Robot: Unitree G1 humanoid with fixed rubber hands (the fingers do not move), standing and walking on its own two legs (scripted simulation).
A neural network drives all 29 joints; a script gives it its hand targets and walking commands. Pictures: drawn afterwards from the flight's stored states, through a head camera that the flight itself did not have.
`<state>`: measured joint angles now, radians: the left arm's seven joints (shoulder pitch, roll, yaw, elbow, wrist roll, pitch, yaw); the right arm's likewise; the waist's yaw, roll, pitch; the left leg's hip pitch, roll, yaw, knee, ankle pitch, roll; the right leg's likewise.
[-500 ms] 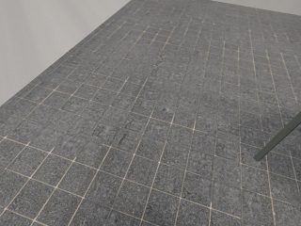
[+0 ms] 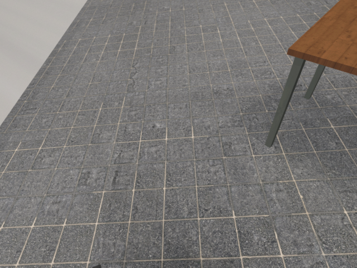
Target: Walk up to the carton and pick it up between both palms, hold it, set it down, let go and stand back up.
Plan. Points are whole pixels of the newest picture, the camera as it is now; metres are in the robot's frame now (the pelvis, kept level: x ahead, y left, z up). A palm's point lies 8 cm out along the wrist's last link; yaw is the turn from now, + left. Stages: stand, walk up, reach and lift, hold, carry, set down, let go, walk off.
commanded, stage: walk up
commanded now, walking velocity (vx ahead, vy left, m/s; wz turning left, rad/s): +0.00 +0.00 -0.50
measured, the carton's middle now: out of the picture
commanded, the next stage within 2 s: none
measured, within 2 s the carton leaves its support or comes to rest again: neither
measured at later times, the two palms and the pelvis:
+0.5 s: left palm out of the picture +0.05 +0.30 -0.15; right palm out of the picture +0.09 -0.22 -0.11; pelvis +0.00 +0.05 -0.01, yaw -12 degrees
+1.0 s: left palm (84, 265) +0.19 +0.29 -0.15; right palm out of the picture -0.07 -0.14 -0.12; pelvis +0.02 +0.10 +0.00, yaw -28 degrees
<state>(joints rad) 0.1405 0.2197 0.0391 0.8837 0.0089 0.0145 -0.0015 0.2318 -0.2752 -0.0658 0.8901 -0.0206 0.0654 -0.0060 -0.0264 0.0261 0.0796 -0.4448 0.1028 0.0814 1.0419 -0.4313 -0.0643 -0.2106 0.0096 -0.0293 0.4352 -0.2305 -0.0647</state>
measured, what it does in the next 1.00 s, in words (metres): steps on the spot, turning right: left foot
